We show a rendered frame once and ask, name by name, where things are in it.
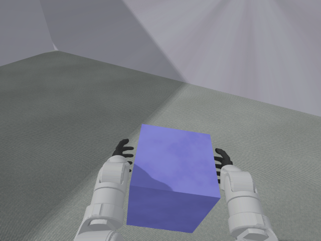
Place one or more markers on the right robot hand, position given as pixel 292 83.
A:
pixel 225 160

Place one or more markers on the left robot forearm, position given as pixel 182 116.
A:
pixel 106 209

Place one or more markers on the left robot upper arm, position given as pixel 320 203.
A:
pixel 104 235

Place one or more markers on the right robot forearm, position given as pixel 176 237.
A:
pixel 247 219

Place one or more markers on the left robot hand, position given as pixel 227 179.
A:
pixel 120 148

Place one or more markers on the carton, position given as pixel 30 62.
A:
pixel 174 182

